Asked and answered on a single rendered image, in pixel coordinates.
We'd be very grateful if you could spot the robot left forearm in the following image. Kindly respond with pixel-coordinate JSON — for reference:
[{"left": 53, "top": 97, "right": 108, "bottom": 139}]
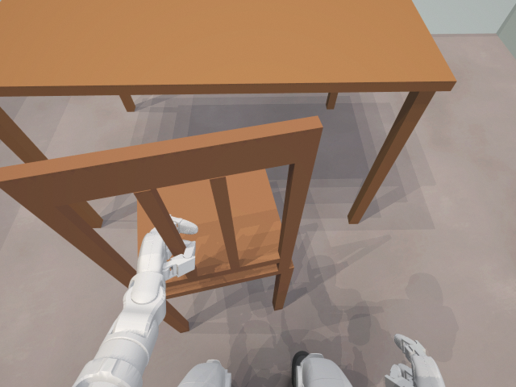
[{"left": 72, "top": 271, "right": 166, "bottom": 387}]

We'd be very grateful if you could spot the table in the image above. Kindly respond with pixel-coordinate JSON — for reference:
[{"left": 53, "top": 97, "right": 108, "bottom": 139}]
[{"left": 0, "top": 0, "right": 457, "bottom": 228}]

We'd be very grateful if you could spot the left robot thigh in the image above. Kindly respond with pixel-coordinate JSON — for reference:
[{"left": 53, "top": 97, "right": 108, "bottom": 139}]
[{"left": 177, "top": 363, "right": 231, "bottom": 387}]

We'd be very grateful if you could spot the robot right shin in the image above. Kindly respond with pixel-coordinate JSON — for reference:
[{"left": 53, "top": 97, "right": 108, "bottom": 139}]
[{"left": 302, "top": 353, "right": 323, "bottom": 363}]

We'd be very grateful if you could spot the left robot hand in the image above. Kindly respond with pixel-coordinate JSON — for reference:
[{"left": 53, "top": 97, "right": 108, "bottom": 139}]
[{"left": 136, "top": 215, "right": 198, "bottom": 281}]

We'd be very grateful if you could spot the chair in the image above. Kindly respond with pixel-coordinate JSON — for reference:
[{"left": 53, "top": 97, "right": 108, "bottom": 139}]
[{"left": 0, "top": 116, "right": 323, "bottom": 333}]

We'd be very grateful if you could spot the right robot hand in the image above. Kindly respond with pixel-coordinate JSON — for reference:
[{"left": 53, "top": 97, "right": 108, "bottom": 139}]
[{"left": 385, "top": 334, "right": 445, "bottom": 387}]

